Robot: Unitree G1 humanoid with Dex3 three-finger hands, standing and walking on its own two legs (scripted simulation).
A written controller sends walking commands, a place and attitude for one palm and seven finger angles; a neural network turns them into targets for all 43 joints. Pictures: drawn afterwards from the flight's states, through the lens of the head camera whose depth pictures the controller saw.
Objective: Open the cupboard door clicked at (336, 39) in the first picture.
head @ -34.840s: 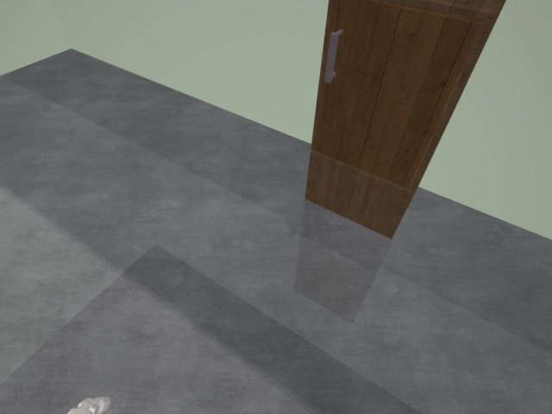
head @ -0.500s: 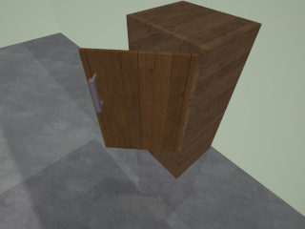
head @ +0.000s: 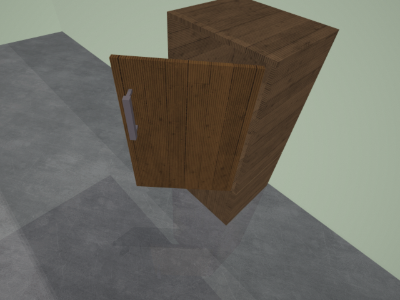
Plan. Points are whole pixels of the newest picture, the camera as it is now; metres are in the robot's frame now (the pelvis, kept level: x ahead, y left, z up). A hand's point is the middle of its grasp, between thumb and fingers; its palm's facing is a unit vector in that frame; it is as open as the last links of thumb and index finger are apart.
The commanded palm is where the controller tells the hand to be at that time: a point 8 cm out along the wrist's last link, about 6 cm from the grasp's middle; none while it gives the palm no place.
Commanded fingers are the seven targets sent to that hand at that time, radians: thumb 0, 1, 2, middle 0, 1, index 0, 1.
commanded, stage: come to a stop and stand still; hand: left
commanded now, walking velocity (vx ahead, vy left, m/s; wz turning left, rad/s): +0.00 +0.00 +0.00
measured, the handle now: (131, 115) +0.62 +0.24 -0.01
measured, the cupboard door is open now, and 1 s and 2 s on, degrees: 44 44 44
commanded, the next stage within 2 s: look again from close up in 0.40 s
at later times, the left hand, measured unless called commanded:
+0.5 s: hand out of the picture -0.06 +0.18 -0.18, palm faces +0.04 -0.99 -0.15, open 7.4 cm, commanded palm none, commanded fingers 0.00 0.90 0.90 -0.20 -0.30 -0.20 -0.30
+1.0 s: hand out of the picture -0.04 +0.16 -0.18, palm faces +0.03 -0.99 -0.15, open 7.4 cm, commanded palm none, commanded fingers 0.00 0.90 0.90 -0.20 -0.30 -0.20 -0.30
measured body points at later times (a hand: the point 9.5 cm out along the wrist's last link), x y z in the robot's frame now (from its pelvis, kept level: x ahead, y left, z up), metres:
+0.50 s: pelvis -0.01 +0.02 +0.00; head -0.02 +0.03 +0.45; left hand -0.06 +0.23 -0.17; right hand +0.00 -0.21 -0.15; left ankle +0.06 +0.10 -0.74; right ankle +0.02 -0.13 -0.74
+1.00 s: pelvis -0.01 +0.01 +0.00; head -0.02 +0.02 +0.45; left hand -0.04 +0.21 -0.16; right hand -0.04 -0.20 -0.16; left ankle +0.06 +0.10 -0.74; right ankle +0.02 -0.13 -0.74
